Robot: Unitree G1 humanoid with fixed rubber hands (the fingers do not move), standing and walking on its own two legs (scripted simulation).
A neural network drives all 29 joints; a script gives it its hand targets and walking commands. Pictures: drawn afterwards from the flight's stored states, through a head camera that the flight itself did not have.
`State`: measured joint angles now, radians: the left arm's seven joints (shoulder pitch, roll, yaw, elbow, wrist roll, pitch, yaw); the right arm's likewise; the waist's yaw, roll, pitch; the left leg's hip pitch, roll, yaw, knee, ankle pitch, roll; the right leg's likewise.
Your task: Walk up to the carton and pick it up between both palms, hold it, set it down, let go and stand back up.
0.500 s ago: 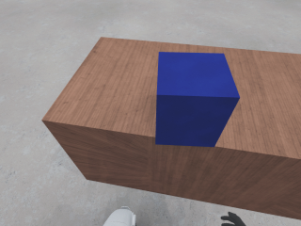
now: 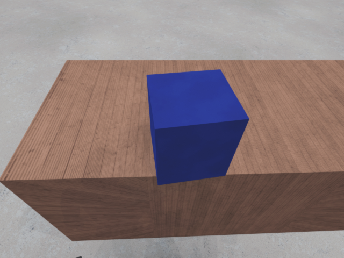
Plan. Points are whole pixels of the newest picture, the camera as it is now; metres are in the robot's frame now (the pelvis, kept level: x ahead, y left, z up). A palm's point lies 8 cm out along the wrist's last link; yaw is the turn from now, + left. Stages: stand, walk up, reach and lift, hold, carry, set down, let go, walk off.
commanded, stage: walk up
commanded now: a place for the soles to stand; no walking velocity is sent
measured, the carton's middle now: (188, 128) +0.46 -0.03 +0.02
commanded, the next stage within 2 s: none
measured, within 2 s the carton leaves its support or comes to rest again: neither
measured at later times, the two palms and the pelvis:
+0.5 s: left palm out of the picture +0.07 +0.25 -0.11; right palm out of the picture +0.03 -0.28 -0.11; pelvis +0.00 -0.01 +0.00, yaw -6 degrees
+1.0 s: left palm out of the picture +0.05 +0.10 -0.11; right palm out of the picture +0.09 -0.40 -0.12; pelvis +0.03 -0.15 +0.00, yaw +1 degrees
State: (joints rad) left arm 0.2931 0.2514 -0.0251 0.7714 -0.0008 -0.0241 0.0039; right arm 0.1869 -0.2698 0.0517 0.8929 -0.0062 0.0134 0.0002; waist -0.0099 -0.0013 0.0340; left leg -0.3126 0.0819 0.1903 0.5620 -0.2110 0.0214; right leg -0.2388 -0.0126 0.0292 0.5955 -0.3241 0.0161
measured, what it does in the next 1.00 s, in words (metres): steps to the right: right foot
